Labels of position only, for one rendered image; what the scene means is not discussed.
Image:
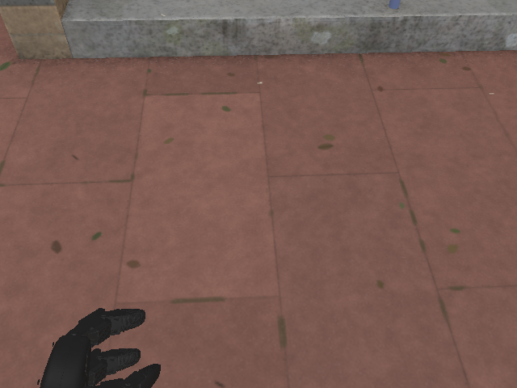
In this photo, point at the left robot hand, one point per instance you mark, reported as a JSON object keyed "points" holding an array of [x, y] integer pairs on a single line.
{"points": [[72, 364]]}

